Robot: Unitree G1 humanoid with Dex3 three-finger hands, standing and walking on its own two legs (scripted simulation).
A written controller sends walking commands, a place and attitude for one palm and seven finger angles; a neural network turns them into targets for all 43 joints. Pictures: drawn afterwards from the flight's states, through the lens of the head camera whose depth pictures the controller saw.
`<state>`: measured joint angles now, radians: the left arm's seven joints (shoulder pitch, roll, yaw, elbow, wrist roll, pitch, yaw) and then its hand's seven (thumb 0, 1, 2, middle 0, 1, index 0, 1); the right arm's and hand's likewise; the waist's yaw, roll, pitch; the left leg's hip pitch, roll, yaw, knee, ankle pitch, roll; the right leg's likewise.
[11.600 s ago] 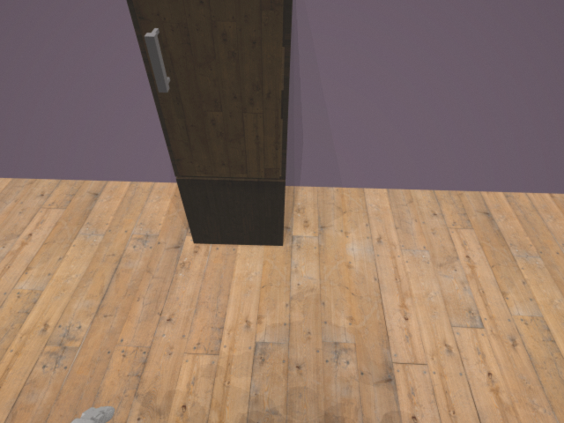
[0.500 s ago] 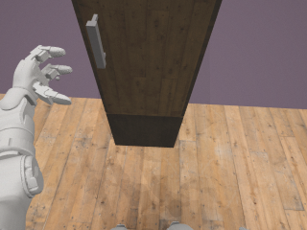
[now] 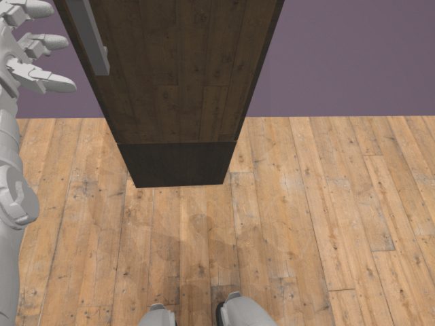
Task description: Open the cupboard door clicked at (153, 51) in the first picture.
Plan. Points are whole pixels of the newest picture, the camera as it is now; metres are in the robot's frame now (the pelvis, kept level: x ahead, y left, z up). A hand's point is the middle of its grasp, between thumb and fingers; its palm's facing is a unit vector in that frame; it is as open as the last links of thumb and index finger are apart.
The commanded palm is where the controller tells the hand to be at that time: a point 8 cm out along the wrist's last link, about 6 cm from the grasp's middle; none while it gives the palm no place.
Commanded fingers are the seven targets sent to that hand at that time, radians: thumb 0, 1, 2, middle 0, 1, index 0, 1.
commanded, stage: move the hooked fingers beside the handle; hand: left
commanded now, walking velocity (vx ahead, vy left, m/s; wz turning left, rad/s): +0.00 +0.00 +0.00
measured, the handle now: (92, 29) +0.61 +0.14 +0.13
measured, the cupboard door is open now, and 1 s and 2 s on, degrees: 0 0 0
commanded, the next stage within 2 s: slide the fingers in behind the handle in 1.04 s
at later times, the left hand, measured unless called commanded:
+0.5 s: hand (51, 51) +0.56 +0.20 +0.13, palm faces -0.05 -1.00 +0.01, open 14.0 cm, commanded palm +0.54 +0.24 +0.12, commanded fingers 0.00 -0.50 0.30 -0.30 -1.20 -0.30 -1.20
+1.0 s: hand (58, 49) +0.57 +0.19 +0.13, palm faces -0.05 -1.00 -0.01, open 14.0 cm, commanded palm +0.55 +0.23 +0.12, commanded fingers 0.00 -0.50 0.30 -0.30 -1.20 -0.30 -1.20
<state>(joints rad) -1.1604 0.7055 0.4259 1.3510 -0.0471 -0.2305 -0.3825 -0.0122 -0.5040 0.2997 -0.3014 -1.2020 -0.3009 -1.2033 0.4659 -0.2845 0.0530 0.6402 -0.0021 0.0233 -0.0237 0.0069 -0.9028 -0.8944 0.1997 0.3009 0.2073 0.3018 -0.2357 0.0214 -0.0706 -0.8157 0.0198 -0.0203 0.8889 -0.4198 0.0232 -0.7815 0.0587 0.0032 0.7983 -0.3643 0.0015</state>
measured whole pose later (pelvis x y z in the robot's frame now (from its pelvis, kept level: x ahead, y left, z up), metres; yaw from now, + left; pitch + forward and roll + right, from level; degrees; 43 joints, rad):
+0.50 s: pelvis +0.02 +0.00 +0.00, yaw +0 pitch +21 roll -4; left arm -1.06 0.64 0.43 1.21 -0.06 -0.24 -0.36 -0.01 -0.50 0.30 -0.30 -1.20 -0.30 -1.21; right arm 0.49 -0.26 0.04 0.62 -0.02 0.08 0.01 0.00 -0.90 -0.89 0.20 0.30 0.21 0.30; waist -0.21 0.03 -0.10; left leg -0.80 0.03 -0.02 0.88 -0.45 0.02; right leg -0.76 0.07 0.00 0.77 -0.38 0.00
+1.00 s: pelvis +0.00 -0.01 +0.00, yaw +0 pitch +22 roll -3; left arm -1.21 0.74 0.42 1.38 -0.01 -0.21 -0.34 -0.01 -0.50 0.30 -0.30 -1.20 -0.30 -1.20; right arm 0.47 -0.28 0.06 0.61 -0.01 0.05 -0.01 0.00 -0.90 -0.89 0.20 0.30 0.21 0.30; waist -0.25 0.04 -0.07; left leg -0.87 0.03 -0.04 0.92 -0.43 0.01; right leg -0.83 0.07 -0.01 0.82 -0.37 -0.01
